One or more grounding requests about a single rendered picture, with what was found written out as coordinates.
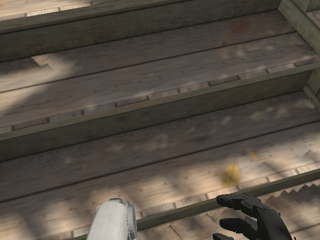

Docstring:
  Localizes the right robot hand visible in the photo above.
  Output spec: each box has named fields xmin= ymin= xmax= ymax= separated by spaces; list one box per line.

xmin=212 ymin=192 xmax=296 ymax=240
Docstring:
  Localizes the robot left thigh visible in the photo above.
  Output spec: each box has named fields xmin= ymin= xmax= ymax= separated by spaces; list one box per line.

xmin=86 ymin=199 xmax=137 ymax=240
